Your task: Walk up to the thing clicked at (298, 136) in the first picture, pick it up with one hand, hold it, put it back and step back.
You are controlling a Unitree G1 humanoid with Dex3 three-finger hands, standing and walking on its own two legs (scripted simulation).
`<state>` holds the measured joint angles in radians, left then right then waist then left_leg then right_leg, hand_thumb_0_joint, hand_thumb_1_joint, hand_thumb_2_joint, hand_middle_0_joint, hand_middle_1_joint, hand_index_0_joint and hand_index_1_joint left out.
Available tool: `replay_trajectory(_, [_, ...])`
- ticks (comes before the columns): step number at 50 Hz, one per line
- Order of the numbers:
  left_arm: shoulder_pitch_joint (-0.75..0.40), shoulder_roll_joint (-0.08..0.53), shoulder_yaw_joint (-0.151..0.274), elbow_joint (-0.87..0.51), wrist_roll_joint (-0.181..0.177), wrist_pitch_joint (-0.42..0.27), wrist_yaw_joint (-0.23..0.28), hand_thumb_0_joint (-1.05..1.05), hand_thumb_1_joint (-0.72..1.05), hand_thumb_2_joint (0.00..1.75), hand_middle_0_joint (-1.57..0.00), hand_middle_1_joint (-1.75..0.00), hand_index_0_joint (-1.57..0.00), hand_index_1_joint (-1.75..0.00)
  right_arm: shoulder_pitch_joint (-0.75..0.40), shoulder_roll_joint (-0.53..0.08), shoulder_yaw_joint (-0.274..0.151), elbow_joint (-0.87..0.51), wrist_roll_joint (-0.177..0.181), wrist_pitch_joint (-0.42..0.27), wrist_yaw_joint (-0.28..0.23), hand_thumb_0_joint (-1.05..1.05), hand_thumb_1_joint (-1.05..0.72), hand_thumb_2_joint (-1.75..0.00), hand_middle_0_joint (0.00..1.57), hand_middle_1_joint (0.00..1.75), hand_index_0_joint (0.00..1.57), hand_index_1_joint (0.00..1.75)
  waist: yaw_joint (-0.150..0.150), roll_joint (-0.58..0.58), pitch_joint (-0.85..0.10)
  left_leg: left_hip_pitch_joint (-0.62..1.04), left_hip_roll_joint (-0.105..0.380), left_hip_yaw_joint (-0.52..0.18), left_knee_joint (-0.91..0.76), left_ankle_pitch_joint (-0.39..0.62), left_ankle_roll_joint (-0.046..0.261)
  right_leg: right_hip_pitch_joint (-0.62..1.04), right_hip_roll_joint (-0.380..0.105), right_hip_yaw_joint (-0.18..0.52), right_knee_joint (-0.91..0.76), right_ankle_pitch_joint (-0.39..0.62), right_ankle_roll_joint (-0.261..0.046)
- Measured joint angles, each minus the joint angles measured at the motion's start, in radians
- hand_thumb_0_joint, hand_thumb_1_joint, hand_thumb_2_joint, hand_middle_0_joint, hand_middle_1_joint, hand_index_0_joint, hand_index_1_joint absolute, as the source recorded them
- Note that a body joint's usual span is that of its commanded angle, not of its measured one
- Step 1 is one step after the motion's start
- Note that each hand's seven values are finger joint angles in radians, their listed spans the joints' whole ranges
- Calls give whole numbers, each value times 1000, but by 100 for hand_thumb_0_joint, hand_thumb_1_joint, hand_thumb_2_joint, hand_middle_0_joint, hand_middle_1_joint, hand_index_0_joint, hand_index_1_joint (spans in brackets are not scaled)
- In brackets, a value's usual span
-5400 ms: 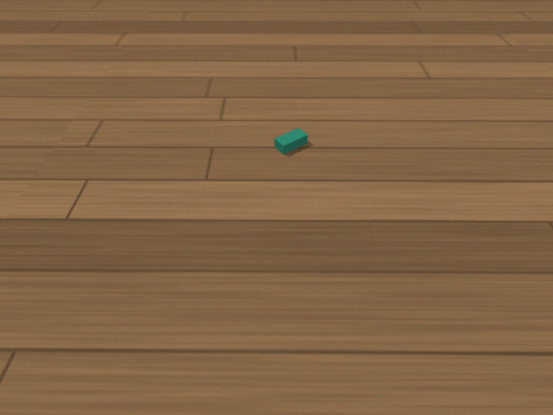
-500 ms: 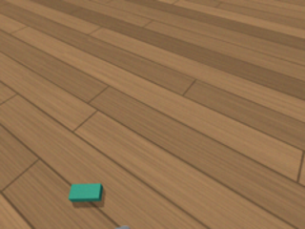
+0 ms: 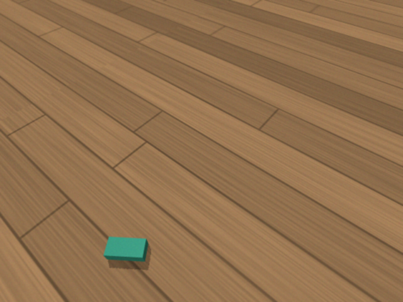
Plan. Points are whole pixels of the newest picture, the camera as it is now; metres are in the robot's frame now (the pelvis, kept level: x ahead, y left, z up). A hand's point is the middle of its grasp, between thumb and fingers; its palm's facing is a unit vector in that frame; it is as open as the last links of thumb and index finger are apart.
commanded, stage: walk up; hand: left
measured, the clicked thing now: (126, 249) +0.45 +0.38 -0.72
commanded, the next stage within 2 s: stand in 1.16 s
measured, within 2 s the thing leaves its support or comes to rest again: neither
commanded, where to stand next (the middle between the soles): +0.06 +0.08 m, yaw -2 degrees
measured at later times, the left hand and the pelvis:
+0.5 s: hand out of the picture +0.10 +0.29 -0.13, palm faces -0.05 -0.91 -0.40, open 7.4 cm; pelvis +0.01 +0.02 +0.02, yaw -2 degrees
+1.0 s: hand out of the picture +0.11 +0.27 -0.13, palm faces -0.08 -0.92 -0.38, open 7.4 cm; pelvis +0.01 +0.02 +0.03, yaw -2 degrees
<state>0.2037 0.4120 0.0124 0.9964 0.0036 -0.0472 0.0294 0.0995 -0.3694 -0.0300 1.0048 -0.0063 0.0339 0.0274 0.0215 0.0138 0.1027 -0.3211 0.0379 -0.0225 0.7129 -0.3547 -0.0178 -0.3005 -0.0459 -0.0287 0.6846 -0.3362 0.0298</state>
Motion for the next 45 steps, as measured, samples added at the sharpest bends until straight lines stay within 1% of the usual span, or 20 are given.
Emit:
replay_trajectory(4, [-10, -20, -15, 30, 5, 1, -9, 1, 90, 90, -21, -30, -21, -30, -16, 11, 6, 24, 2, -5, 1, 0, -91, -90, 21, 30, 21, 30, -2, -15, -26, 20, -18, 14, -36, 14, 7, 16, -18, 12, -29, 2, 13])
replay_trajectory(6, [-24, -26, -20, 45, 1, 5, -11, 1, 90, 90, -21, -30, -21, -30, -21, 12, 6, 36, 1, -11, 2, 0, -91, -90, 21, 30, 21, 30, 0, -16, -35, 30, -20, 22, -55, 20, 16, 25, -19, 18, -53, 14, 8])
replay_trajectory(8, [-38, -25, -22, 58, -1, 4, -12, 1, 90, 90, -21, -30, -21, -30, -27, 17, 9, 47, -1, -13, 3, 0, -91, -90, 21, 30, 21, 30, 2, -17, -38, 38, -15, 25, -69, 24, 21, 38, -14, 20, -82, 27, 5])
replay_trajectory(13, [-66, -13, -20, 85, -5, -3, -11, 1, 90, 90, -21, -30, -21, -30, -45, 28, 12, 72, -1, -12, 1, 0, -91, -90, 21, 30, 21, 30, 0, -25, -37, 66, -10, 30, -117, 44, 20, 74, -9, 23, -152, 63, 26])
replay_trajectory(16, [-80, -8, -21, 99, -6, -2, -10, 1, 90, 90, -21, -30, -21, -30, -56, 25, 9, 81, 1, -13, -2, 0, -91, -90, 21, 30, 21, 30, -3, -26, -34, 83, -13, 35, -147, 57, 21, 87, -12, 26, -179, 76, 30])
replay_trajectory(29, [-117, -19, -23, 135, 2, 8, -11, 1, 90, 90, -21, -30, -20, -30, -70, 2, -8, 108, 5, -9, -1, 0, -91, -90, 21, 30, 20, 30, -14, -9, -38, 148, -23, 50, -250, 105, 19, 132, -22, 38, -248, 109, 32])
replay_trajectory(45, [-117, -45, -18, 139, 11, 17, -19, 1, 90, 90, -21, -30, -21, -30, -22, 9, -8, 128, -4, -8, 3, 0, -91, -90, 20, 30, 20, 30, -26, -8, -51, 177, -22, 62, -312, 135, 16, 150, -19, 48, -297, 136, 30])
